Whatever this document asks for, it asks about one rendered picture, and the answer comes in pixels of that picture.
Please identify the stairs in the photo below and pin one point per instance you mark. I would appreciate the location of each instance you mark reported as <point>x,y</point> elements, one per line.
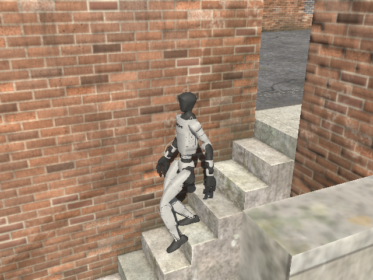
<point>259,172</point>

